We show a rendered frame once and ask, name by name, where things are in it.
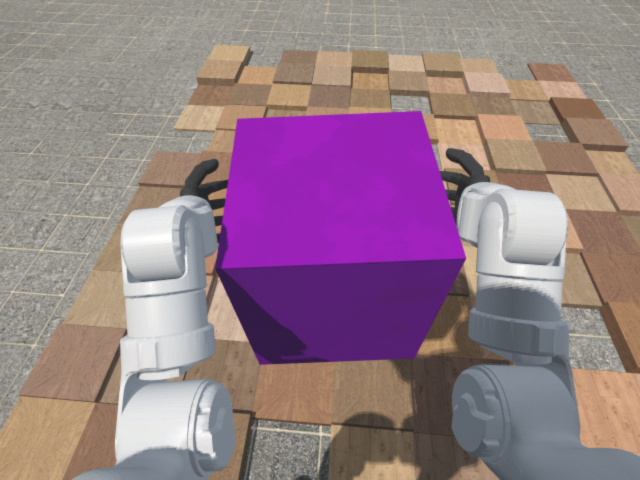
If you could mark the carton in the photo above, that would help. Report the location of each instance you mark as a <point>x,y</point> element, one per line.
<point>338,242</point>

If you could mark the right robot hand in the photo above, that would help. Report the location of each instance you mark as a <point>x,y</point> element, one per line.
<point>471,166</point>

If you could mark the robot right forearm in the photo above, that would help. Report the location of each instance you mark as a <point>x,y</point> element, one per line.
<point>520,238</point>

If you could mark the left robot hand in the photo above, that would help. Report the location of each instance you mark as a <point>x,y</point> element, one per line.
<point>192,187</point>

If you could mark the robot left upper arm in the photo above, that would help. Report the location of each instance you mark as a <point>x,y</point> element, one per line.
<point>176,430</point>

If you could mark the robot left forearm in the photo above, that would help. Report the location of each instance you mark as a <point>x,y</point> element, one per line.
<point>163,253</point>

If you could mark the robot right upper arm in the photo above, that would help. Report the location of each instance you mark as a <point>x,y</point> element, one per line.
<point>521,421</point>

